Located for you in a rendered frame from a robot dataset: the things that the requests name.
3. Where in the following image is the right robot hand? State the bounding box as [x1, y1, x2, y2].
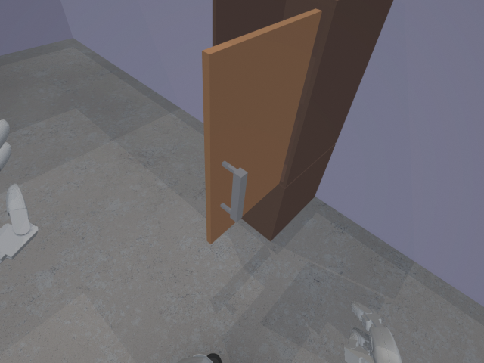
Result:
[344, 302, 402, 363]

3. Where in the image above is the handle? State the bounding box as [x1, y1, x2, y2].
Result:
[220, 161, 248, 222]

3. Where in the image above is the cupboard door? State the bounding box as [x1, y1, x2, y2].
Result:
[202, 9, 322, 244]

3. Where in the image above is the left robot hand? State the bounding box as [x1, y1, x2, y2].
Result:
[0, 119, 38, 264]

